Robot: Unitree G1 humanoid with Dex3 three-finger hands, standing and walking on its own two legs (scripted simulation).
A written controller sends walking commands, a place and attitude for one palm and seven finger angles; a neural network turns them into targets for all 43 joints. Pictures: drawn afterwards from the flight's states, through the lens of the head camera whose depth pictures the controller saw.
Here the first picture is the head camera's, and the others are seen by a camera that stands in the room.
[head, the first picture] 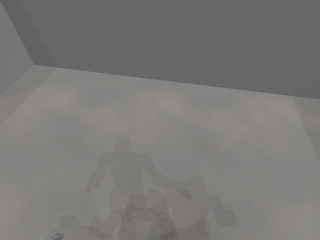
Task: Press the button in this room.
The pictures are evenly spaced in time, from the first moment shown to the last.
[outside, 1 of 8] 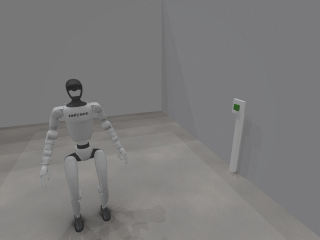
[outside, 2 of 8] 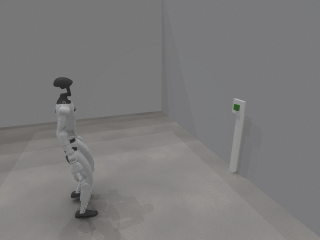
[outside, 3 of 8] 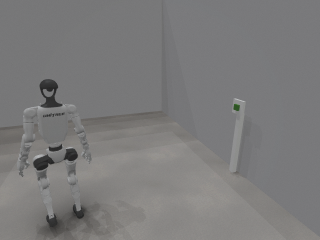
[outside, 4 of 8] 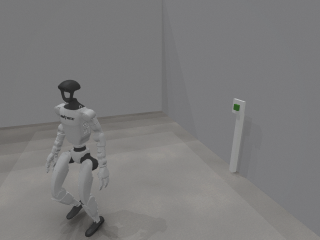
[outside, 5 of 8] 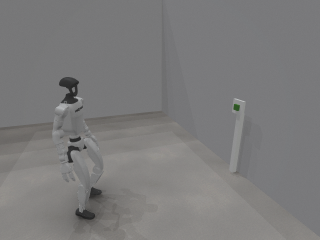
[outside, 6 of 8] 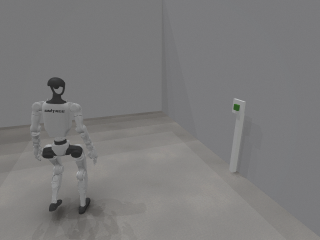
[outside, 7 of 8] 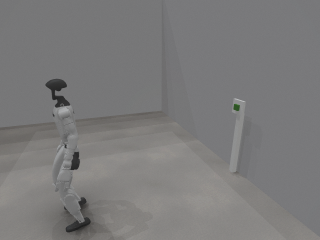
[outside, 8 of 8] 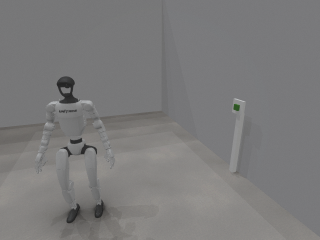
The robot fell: no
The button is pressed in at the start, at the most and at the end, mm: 0 0 0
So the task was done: no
